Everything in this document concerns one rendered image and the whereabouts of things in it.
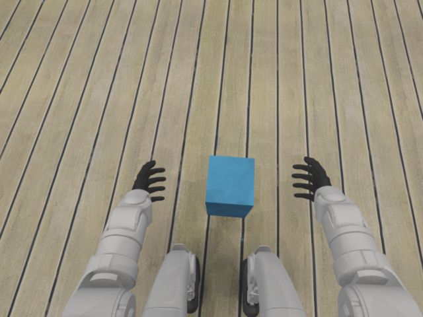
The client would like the robot left shin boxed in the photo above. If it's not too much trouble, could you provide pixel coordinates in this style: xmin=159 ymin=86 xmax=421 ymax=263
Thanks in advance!
xmin=173 ymin=244 xmax=195 ymax=299

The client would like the robot left hand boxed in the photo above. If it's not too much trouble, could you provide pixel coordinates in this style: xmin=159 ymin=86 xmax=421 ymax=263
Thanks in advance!
xmin=132 ymin=160 xmax=166 ymax=202

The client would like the robot left forearm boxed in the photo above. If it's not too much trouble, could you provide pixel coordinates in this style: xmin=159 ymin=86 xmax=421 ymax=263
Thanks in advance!
xmin=61 ymin=189 xmax=152 ymax=317

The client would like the right robot upper arm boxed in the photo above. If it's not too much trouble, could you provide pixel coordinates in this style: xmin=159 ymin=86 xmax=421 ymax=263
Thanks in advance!
xmin=338 ymin=283 xmax=421 ymax=317

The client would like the carton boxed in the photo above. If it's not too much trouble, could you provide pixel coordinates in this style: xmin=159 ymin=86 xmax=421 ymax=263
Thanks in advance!
xmin=206 ymin=155 xmax=254 ymax=218

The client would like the left robot upper arm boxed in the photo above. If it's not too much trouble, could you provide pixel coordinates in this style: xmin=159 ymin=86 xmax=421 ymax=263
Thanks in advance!
xmin=63 ymin=288 xmax=136 ymax=317

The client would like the robot right hand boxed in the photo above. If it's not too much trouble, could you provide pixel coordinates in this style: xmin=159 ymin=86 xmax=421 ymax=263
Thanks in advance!
xmin=291 ymin=157 xmax=332 ymax=202

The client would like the robot right forearm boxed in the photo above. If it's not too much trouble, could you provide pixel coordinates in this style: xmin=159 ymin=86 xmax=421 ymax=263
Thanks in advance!
xmin=314 ymin=186 xmax=423 ymax=317

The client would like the right robot thigh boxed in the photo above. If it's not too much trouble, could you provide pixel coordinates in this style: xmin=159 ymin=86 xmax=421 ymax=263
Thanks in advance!
xmin=247 ymin=252 xmax=307 ymax=317

